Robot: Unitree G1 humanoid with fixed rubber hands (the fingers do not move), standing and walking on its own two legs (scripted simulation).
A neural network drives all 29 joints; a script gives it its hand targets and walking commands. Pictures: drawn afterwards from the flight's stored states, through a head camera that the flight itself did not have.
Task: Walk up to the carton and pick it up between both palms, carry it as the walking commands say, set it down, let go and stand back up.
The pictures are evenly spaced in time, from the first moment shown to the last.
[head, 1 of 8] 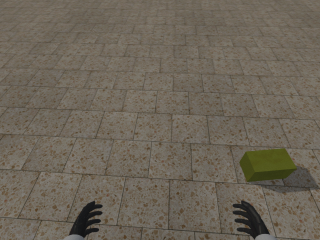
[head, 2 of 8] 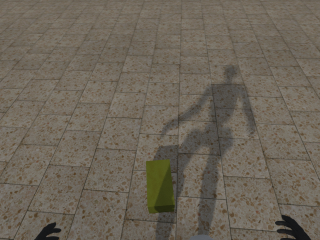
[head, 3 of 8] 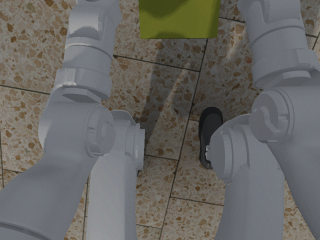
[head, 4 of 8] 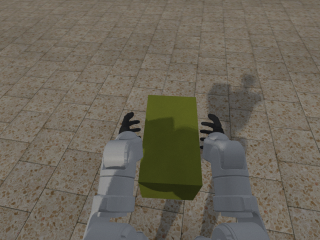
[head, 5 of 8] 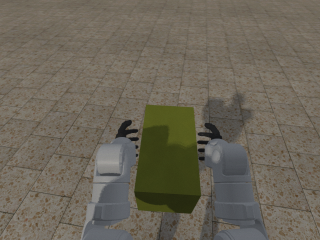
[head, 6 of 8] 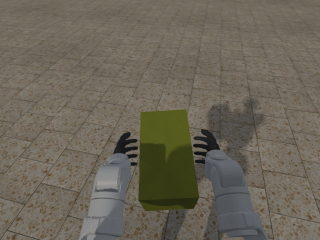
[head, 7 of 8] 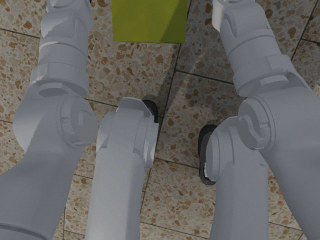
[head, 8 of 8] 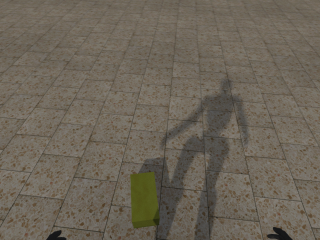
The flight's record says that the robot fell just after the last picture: no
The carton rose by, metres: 0.71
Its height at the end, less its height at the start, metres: +0.00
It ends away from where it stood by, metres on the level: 2.30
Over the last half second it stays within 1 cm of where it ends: yes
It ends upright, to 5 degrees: yes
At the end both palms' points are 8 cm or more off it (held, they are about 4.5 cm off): yes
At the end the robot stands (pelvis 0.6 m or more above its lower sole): yes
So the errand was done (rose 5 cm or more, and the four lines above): yes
